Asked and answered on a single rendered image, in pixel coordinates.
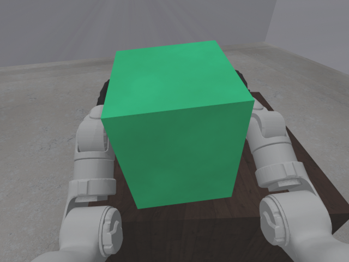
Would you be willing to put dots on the right robot forearm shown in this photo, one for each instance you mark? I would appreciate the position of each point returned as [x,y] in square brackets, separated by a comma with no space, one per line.
[274,157]

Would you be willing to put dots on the robot right hand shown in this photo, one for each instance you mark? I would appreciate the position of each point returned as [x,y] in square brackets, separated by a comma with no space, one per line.
[242,78]

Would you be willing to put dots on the robot left upper arm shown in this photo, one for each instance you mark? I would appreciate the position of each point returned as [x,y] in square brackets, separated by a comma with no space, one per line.
[89,234]

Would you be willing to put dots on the carton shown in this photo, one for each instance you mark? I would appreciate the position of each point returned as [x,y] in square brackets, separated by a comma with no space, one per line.
[177,118]

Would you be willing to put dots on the left robot forearm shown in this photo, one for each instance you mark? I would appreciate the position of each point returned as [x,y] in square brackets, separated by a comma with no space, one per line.
[94,164]

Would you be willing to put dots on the robot right upper arm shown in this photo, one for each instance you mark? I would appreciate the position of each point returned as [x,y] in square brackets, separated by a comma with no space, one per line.
[299,224]

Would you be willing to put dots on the robot left hand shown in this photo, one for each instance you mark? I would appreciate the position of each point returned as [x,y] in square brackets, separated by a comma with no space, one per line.
[103,92]

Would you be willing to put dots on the pedestal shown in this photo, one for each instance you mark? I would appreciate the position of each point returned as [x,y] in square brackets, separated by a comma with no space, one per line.
[216,230]

